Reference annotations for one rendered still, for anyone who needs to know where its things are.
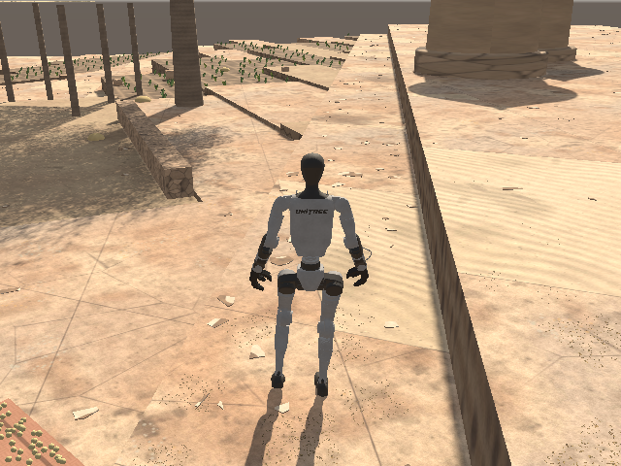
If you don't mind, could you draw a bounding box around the right robot thigh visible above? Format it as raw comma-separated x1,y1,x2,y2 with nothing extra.
317,271,343,339

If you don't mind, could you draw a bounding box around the left robot hand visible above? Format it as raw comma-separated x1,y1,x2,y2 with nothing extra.
249,268,272,291

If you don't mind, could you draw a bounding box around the left robot shin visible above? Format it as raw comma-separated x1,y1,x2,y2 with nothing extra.
275,309,289,376

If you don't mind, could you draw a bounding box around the left robot forearm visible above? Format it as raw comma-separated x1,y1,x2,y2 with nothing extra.
252,233,273,273

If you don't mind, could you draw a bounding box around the left robot upper arm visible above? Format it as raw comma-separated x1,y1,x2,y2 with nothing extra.
263,195,292,249

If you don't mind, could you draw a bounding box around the right robot forearm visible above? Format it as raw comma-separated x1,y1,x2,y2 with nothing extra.
349,234,367,271

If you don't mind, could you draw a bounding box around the right robot hand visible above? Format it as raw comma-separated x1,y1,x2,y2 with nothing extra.
346,267,369,286

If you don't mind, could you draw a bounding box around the right robot upper arm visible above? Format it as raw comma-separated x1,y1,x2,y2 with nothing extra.
332,195,359,249

